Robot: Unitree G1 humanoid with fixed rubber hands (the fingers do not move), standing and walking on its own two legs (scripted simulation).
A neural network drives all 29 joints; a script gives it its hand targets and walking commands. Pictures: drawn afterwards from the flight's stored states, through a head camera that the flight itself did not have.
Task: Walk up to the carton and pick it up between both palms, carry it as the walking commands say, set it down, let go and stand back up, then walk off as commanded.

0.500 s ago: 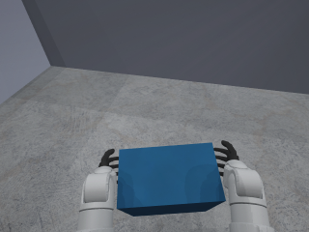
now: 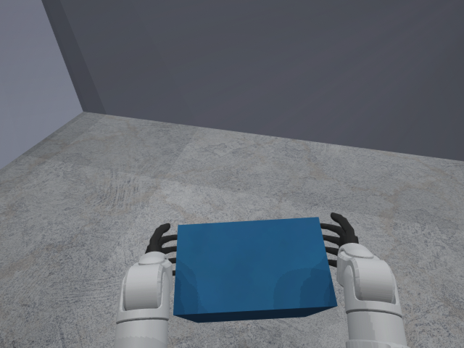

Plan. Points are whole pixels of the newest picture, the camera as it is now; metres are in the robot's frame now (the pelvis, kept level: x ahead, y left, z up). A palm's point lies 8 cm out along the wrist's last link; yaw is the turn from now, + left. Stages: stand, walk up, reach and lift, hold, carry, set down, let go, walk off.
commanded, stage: carry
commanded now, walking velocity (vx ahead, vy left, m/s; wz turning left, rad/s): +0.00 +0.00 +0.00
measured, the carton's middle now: (249, 277) +0.30 +0.00 -0.05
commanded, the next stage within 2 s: hold in 1.02 s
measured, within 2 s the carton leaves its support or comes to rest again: neither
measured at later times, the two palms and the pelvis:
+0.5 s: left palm (145, 264) +0.26 +0.18 +0.06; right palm (338, 259) +0.26 -0.14 +0.07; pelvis -0.01 +0.02 +0.00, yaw +1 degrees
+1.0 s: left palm (145, 269) +0.26 +0.19 +0.04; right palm (334, 262) +0.27 -0.14 +0.05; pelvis +0.00 +0.02 +0.00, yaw +1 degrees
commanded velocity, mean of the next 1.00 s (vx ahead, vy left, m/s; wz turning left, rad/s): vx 0.00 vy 0.00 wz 0.00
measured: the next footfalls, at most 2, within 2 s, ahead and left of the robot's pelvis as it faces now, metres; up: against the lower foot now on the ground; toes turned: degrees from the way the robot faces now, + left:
none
